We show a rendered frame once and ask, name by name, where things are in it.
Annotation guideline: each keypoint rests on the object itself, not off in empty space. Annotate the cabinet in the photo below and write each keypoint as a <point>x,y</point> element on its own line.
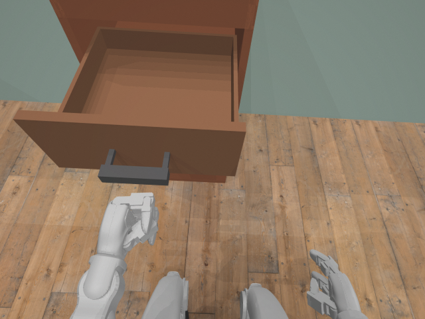
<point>80,19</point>

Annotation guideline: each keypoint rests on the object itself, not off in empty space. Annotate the left robot hand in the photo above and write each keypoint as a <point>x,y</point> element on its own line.
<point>136,212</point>

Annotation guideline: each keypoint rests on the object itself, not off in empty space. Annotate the left robot forearm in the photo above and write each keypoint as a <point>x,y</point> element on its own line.
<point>100,288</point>

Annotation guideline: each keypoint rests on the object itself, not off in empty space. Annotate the robot thigh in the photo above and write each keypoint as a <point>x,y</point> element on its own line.
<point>260,303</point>
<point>169,299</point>

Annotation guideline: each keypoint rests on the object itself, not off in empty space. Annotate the robot left thigh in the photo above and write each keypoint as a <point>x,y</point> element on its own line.
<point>169,299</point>

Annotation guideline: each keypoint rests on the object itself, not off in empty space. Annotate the robot right thigh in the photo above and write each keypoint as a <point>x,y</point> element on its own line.
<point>260,303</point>

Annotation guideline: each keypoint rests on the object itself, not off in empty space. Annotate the handle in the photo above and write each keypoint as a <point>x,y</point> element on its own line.
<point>110,173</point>

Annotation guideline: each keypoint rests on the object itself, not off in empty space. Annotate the right robot hand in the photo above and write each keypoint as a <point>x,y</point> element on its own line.
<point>337,293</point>

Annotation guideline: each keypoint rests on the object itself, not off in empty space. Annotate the drawer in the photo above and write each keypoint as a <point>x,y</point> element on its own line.
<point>143,93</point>

